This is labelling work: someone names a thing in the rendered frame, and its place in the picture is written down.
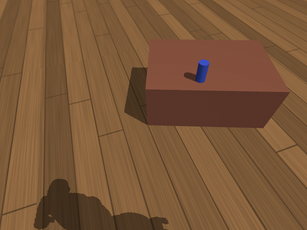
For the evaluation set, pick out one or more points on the can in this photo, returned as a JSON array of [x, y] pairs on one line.
[[202, 71]]

